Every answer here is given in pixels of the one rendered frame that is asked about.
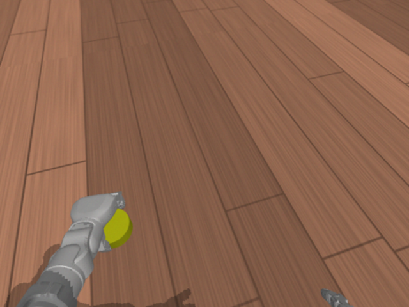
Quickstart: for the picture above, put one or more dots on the left robot arm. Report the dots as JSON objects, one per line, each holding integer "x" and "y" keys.
{"x": 62, "y": 280}

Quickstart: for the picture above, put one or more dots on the right robot hand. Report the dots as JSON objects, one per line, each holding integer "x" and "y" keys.
{"x": 334, "y": 299}

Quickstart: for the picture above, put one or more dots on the tin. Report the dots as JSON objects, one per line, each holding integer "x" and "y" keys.
{"x": 119, "y": 229}

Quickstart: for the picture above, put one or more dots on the left robot hand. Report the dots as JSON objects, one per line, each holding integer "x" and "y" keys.
{"x": 100, "y": 207}

